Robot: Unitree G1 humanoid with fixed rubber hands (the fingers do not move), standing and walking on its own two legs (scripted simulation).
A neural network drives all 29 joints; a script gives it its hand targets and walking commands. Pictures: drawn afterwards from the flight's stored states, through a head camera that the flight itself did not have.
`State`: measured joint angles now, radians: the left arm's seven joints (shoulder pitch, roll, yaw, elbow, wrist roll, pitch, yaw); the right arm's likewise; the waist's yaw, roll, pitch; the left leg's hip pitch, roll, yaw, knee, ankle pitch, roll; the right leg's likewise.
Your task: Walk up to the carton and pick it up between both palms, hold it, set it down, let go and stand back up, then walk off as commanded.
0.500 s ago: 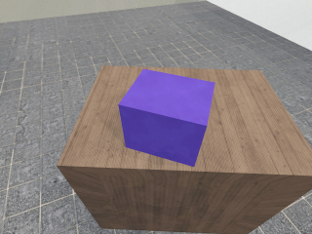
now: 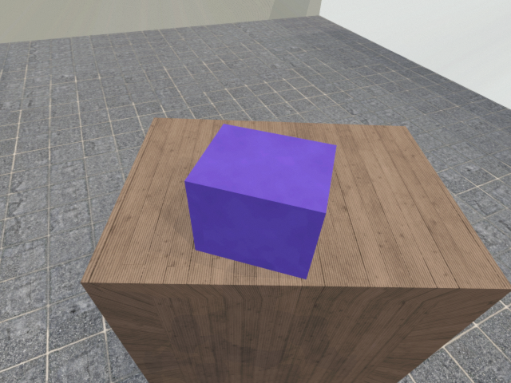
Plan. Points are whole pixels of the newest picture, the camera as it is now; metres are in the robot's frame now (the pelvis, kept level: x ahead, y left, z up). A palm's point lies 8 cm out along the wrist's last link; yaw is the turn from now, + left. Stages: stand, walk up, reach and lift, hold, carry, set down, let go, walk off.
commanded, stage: stand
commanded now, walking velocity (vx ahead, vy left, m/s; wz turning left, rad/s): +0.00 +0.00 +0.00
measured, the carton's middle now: (263, 199) +0.47 -0.01 +0.03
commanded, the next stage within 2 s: walk off in 0.36 s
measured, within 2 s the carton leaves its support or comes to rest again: neither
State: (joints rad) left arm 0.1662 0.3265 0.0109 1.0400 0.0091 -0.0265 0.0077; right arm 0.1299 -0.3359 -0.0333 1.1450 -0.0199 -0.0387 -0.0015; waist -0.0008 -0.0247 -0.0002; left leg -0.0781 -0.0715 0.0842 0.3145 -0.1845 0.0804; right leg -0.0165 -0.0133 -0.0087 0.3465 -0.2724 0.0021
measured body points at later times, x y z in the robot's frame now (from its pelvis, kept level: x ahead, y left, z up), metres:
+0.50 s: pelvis -0.01 +0.00 +0.00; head -0.02 +0.00 +0.45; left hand +0.06 +0.29 -0.13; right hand +0.06 -0.30 -0.13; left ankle +0.00 +0.06 -0.75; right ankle -0.05 -0.12 -0.75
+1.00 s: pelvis -0.10 -0.06 -0.03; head -0.02 -0.08 +0.40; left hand -0.04 +0.27 -0.14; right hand +0.04 -0.38 -0.17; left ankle -0.07 +0.08 -0.69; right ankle -0.08 -0.14 -0.75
